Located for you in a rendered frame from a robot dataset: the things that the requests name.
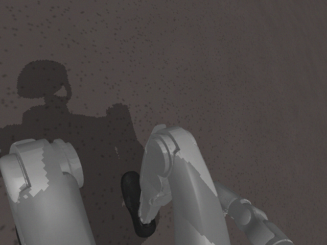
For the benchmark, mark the right robot hand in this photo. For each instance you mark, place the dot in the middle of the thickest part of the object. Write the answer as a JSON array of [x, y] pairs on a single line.
[[226, 196]]

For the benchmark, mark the right robot foot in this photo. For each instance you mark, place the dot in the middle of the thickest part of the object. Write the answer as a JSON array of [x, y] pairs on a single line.
[[131, 191]]

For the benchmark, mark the right robot arm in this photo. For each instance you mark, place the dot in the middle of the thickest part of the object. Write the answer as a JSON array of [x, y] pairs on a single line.
[[254, 223]]

